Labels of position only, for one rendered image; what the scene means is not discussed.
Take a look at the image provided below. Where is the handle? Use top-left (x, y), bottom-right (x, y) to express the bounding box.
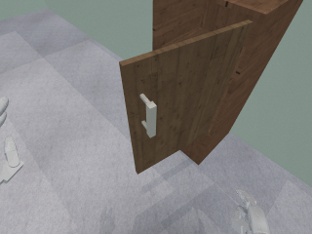
top-left (139, 94), bottom-right (157, 138)

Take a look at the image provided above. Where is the robot left hand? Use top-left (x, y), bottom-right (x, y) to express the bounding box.
top-left (0, 97), bottom-right (24, 185)

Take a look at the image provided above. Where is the cupboard door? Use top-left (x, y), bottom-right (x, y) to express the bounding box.
top-left (119, 19), bottom-right (253, 174)

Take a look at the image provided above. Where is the robot right hand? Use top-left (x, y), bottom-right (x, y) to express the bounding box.
top-left (231, 188), bottom-right (270, 234)

